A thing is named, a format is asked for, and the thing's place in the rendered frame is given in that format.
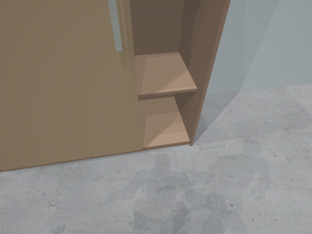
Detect handle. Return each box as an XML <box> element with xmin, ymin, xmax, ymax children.
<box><xmin>108</xmin><ymin>0</ymin><xmax>122</xmax><ymax>51</ymax></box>

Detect left robot hand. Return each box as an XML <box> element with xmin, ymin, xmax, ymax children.
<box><xmin>41</xmin><ymin>224</ymin><xmax>65</xmax><ymax>234</ymax></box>

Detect wardrobe door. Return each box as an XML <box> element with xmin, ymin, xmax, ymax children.
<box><xmin>0</xmin><ymin>0</ymin><xmax>142</xmax><ymax>170</ymax></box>

